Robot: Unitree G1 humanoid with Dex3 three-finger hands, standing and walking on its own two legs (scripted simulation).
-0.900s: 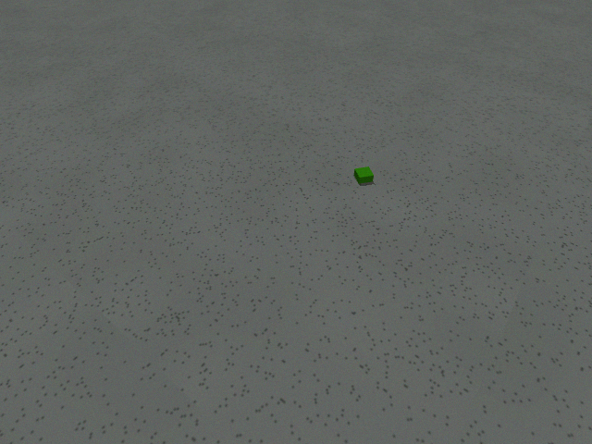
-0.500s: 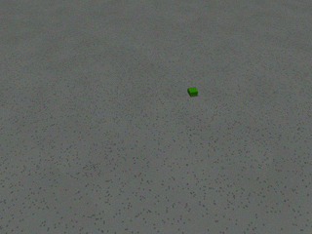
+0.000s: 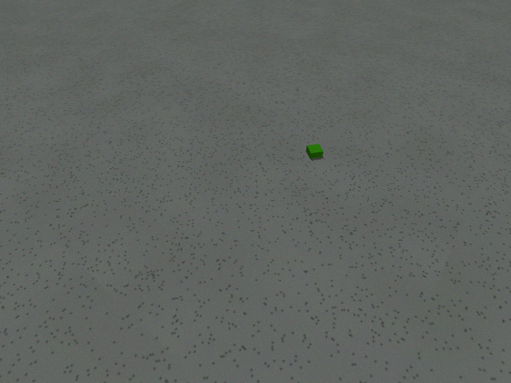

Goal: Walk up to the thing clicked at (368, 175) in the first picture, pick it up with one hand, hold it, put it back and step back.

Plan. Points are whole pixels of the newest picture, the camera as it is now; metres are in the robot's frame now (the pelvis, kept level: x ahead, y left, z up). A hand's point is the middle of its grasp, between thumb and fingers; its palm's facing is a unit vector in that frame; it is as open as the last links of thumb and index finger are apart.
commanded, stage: stand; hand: left
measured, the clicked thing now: (314, 151) +1.51 -0.31 -0.76
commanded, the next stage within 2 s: walk up in 0.22 s
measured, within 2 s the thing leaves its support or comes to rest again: neither
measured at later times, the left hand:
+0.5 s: hand out of the picture +0.15 +0.23 -0.14, palm faces -0.16 -0.91 -0.38, open 7.4 cm
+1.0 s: hand (208, 297) +0.33 +0.12 -0.16, palm faces -0.23 -0.92 -0.33, open 7.4 cm
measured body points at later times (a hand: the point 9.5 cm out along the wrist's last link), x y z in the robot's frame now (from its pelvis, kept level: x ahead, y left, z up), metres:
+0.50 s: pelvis +0.05 -0.05 -0.01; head +0.05 -0.06 +0.44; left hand +0.16 +0.28 -0.11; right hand +0.04 -0.39 -0.13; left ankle -0.01 +0.12 -0.75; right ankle +0.12 -0.22 -0.73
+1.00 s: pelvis +0.25 -0.14 -0.02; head +0.27 -0.13 +0.43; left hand +0.34 +0.17 -0.14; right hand +0.26 -0.48 -0.12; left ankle +0.41 -0.03 -0.74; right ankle +0.15 -0.23 -0.75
